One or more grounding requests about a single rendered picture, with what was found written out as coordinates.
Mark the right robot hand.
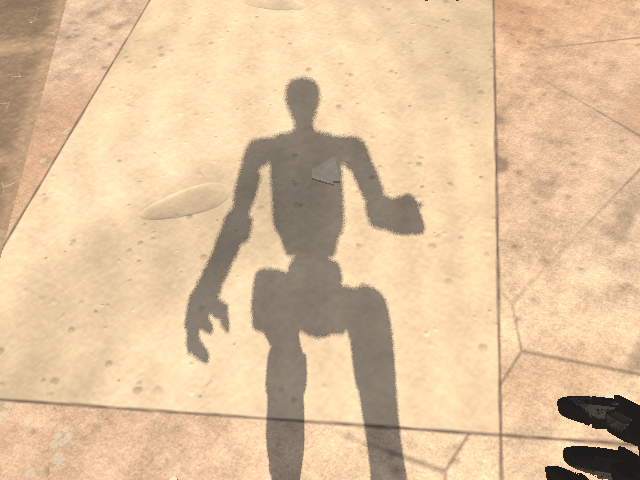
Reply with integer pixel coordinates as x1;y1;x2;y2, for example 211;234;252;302
545;395;640;480

